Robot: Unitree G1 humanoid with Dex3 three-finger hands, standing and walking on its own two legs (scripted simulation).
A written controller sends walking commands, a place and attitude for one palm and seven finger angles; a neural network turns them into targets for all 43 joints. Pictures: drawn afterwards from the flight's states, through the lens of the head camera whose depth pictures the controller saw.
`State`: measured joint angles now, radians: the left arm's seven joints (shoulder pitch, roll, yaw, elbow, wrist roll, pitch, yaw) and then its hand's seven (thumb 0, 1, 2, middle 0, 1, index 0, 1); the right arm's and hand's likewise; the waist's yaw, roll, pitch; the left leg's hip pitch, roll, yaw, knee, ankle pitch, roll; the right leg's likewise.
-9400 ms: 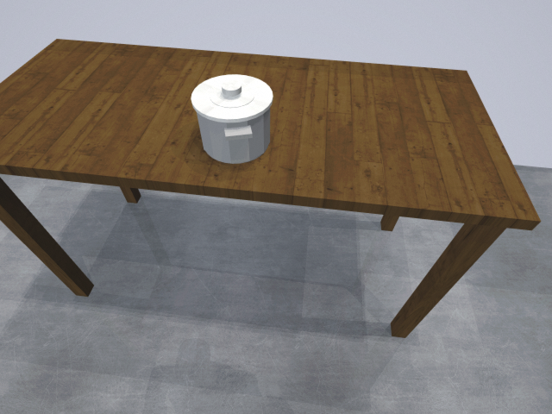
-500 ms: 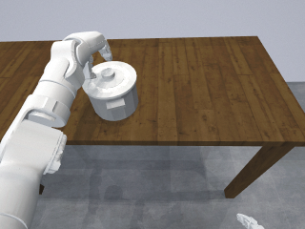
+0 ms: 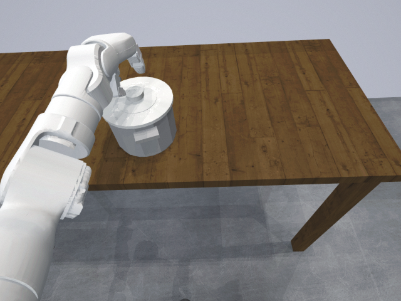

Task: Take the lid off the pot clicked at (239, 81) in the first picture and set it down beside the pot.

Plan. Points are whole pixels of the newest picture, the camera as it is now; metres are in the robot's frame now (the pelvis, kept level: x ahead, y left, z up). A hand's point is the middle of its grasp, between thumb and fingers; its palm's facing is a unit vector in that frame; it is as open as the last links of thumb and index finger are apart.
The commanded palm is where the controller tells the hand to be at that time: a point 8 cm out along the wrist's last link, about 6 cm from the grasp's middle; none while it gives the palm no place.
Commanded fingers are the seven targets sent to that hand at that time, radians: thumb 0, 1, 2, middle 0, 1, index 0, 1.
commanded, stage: lower the open fingers around the knob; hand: left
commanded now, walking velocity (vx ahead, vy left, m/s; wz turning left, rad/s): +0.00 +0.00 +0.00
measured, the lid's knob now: (134, 93) +0.53 +0.12 +0.12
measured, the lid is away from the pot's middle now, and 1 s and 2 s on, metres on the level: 0.00 0.00 0.00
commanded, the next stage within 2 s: close the fingers and squeeze the knob in 0.88 s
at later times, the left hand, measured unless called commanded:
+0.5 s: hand (128, 93) +0.49 +0.12 +0.15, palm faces -0.41 -0.06 -0.91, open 10.3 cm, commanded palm +0.51 +0.12 +0.21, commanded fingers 0.00 -0.37 1.53 -0.83 -0.08 -0.83 -0.08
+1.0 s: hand (130, 91) +0.50 +0.12 +0.15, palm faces -0.40 -0.06 -0.91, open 10.3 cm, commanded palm +0.51 +0.12 +0.20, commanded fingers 0.00 -0.08 0.89 -0.45 -0.78 -0.45 -0.78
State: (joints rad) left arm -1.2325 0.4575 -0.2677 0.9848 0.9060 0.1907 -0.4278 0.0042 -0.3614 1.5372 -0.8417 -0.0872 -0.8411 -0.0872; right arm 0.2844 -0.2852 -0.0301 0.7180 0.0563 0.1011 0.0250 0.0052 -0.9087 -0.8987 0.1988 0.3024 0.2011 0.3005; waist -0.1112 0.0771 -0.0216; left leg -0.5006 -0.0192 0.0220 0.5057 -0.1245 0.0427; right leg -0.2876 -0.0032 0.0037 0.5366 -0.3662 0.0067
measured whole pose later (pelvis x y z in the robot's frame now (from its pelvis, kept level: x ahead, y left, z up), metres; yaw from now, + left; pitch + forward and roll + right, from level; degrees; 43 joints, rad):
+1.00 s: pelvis +0.01 -0.01 +0.00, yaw +0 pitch +8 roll +0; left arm -1.22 0.44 -0.26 1.09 0.90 0.20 -0.43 0.00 -0.36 1.54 -0.86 -0.10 -0.84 -0.09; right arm 0.29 -0.30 -0.04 0.73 0.06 0.11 0.02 0.00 -0.91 -0.90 0.20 0.30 0.20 0.30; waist -0.13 0.07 -0.04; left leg -0.54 -0.01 0.02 0.55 -0.16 0.03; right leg -0.32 0.01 0.00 0.58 -0.40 -0.01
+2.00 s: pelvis +0.01 -0.01 +0.00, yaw +0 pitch +9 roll +0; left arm -1.23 0.44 -0.25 1.12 0.90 0.19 -0.42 0.00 0.31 0.72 -0.66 -1.07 -0.69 -1.08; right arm 0.30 -0.29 -0.03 0.74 0.06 0.08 0.01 0.00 -0.91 -0.90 0.20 0.30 0.20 0.30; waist -0.14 0.06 -0.04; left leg -0.54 -0.01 0.02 0.55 -0.16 0.03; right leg -0.33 0.01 0.01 0.57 -0.39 0.00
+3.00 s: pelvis +0.01 -0.01 +0.00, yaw +0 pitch +8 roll +0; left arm -1.22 0.44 -0.26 1.10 0.90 0.20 -0.43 0.00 0.45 0.40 -0.71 -0.98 -0.74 -0.98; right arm 0.29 -0.30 -0.04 0.73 0.06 0.10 0.01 0.00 -0.91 -0.90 0.20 0.30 0.20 0.30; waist -0.13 0.06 -0.04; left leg -0.54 -0.01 0.02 0.55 -0.16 0.03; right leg -0.32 0.01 0.00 0.57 -0.39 -0.01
